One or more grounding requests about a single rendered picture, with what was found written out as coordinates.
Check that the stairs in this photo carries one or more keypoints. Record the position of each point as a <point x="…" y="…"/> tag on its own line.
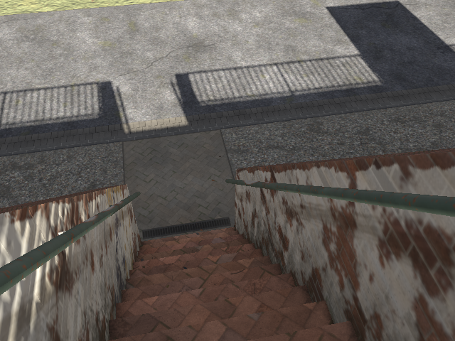
<point x="215" y="286"/>

